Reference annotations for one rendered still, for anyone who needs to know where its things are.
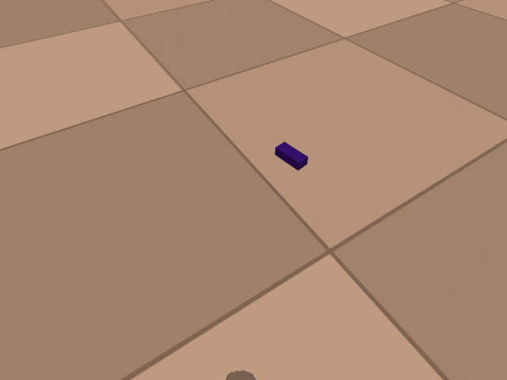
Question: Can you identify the carton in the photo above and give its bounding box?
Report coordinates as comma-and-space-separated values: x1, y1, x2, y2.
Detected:
275, 142, 308, 171

